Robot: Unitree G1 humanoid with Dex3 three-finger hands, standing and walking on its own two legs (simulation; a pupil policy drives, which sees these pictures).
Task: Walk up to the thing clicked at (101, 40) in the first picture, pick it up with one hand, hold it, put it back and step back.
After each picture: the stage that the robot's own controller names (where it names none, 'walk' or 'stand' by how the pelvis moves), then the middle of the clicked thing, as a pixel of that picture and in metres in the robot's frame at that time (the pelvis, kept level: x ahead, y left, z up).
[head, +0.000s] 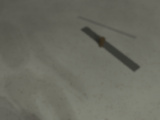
stand; (101, 42) +1.37 -0.23 -0.72
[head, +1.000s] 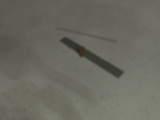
walk; (81, 51) +1.25 +0.11 -0.69
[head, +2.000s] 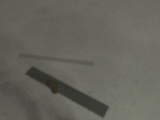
walk; (54, 87) +0.73 +0.32 -0.71
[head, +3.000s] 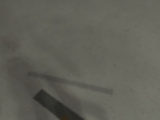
walk; out of the picture +0.43 +0.19 -0.71
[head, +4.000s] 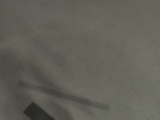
stand; out of the picture +0.31 +0.14 -0.71
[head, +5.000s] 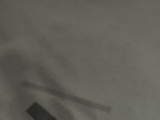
stand; out of the picture +0.32 +0.14 -0.72
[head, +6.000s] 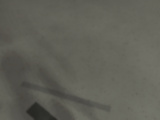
stand; out of the picture +0.33 +0.16 -0.73
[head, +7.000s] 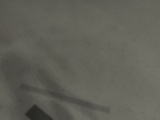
stand; out of the picture +0.32 +0.16 -0.73
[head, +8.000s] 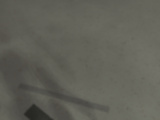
stand; out of the picture +0.31 +0.16 -0.73
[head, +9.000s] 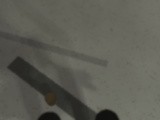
go down; (51, 99) +0.36 +0.14 -0.54
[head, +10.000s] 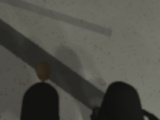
go down; (43, 72) +0.42 +0.15 -0.32
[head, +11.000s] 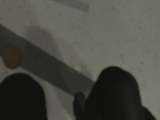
close in; (12, 58) +0.41 +0.17 -0.25
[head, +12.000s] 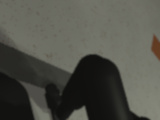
close; out of the picture +0.41 +0.20 -0.23
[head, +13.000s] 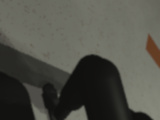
close; out of the picture +0.41 +0.21 -0.22
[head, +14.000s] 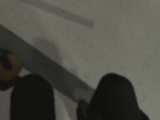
lift; (8, 69) +0.34 +0.22 -0.12
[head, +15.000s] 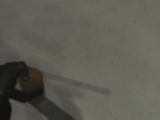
hold; (33, 87) +0.31 +0.16 +0.03
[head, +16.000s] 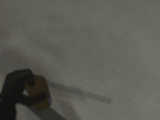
hold; (39, 93) +0.31 +0.15 +0.00
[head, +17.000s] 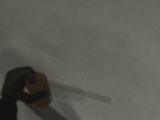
hold; (40, 91) +0.32 +0.15 +0.00
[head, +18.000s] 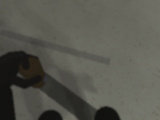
crouch; (34, 73) +0.37 +0.16 -0.07
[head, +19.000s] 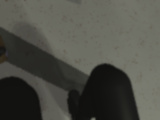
lower; out of the picture +0.43 +0.19 -0.20
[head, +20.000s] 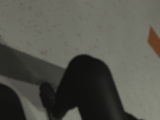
lower; out of the picture +0.43 +0.24 -0.24
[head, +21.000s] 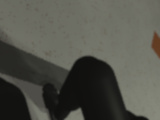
lower; out of the picture +0.43 +0.23 -0.24
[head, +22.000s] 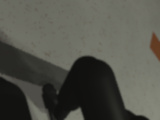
lower; out of the picture +0.43 +0.23 -0.24
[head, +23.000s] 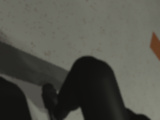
lower; out of the picture +0.43 +0.24 -0.24
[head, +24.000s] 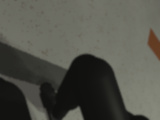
open; out of the picture +0.41 +0.21 -0.23
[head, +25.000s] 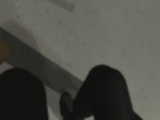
stand; out of the picture +0.41 +0.19 -0.25
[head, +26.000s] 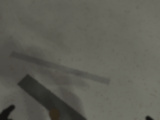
stand; (54, 115) +0.35 +0.14 -0.60
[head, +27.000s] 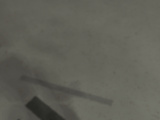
stand; out of the picture +0.35 +0.14 -0.66
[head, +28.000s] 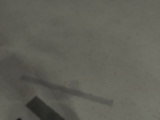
stand; out of the picture +0.34 +0.13 -0.67
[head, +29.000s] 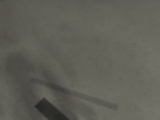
stand; out of the picture +0.36 +0.13 -0.72
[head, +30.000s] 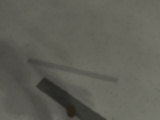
walk; (70, 111) +0.41 +0.08 -0.70
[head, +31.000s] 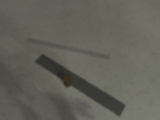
walk; (67, 81) +0.66 +0.10 -0.69
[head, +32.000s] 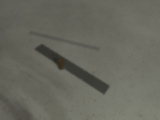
stand; (61, 63) +0.97 +0.18 -0.70
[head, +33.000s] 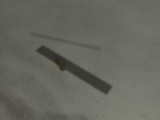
stand; (62, 65) +0.95 +0.17 -0.71
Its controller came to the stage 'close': yes
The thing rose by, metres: 0.71
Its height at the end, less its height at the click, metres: +0.00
